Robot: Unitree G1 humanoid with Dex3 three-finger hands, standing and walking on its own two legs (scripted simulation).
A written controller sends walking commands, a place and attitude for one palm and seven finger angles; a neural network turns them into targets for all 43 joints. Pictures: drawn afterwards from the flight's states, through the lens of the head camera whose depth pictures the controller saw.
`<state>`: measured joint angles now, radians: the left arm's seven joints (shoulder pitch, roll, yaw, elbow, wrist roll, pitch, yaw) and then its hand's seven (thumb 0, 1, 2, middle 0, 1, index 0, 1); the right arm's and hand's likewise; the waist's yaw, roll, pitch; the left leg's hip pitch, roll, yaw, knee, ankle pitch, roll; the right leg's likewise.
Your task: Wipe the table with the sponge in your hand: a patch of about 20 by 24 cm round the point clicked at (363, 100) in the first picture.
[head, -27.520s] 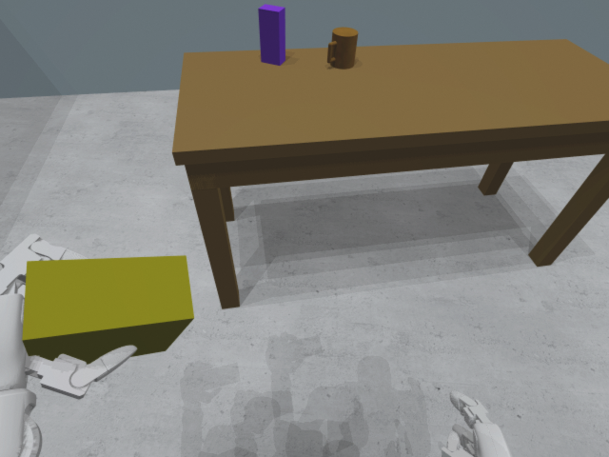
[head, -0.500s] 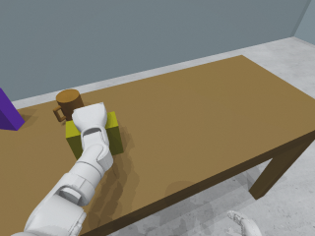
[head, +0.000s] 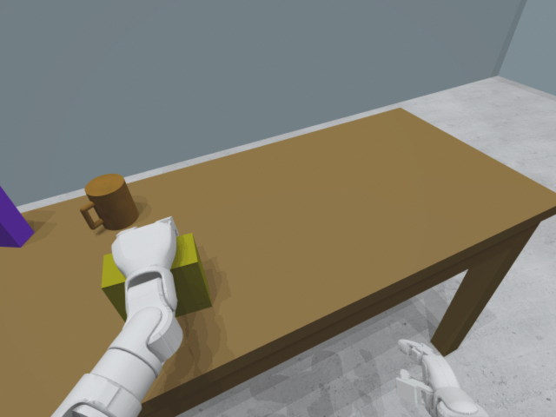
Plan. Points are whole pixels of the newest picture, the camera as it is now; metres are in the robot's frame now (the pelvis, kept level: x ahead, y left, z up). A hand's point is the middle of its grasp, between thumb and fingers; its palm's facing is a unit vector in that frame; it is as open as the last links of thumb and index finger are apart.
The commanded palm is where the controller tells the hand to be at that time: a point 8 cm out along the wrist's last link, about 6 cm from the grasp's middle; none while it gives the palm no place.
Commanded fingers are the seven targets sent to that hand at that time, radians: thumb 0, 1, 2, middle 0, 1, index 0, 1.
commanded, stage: wipe back along the third lane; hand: left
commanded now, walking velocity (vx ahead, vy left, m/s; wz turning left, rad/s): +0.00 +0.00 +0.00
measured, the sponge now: (164, 289) +0.32 +0.23 +0.01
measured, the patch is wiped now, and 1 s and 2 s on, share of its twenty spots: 1.00 1.00 1.00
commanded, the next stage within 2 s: slide back across to the middle lane in 0.36 s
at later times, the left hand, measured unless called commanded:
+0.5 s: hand (161, 284) +0.29 +0.21 +0.06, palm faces +0.05 -0.07 -1.00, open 10.6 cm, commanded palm +0.24 +0.20 +0.10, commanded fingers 0.00 0.10 1.30 -1.20 -1.60 -1.20 -1.60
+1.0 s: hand (146, 289) +0.27 +0.23 +0.07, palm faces +0.08 -0.18 -0.98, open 10.6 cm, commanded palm +0.22 +0.24 +0.12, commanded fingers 0.00 0.10 1.30 -1.20 -1.60 -1.20 -1.60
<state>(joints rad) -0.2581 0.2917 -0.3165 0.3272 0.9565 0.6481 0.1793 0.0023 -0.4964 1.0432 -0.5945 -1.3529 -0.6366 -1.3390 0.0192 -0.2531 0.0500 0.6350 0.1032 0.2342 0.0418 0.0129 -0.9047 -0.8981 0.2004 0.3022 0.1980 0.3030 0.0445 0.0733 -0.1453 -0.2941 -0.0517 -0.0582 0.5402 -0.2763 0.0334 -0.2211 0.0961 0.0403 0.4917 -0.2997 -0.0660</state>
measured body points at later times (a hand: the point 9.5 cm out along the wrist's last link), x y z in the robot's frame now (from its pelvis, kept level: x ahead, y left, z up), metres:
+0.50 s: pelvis -0.01 -0.02 +0.00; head -0.05 -0.06 +0.45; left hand +0.28 +0.21 +0.12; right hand +0.21 -0.24 -0.08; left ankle +0.00 +0.10 -0.73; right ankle -0.03 -0.08 -0.74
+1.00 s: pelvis +0.00 -0.02 +0.00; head -0.04 -0.05 +0.45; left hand +0.27 +0.23 +0.13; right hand +0.25 -0.22 -0.06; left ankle +0.00 +0.10 -0.73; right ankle -0.03 -0.08 -0.73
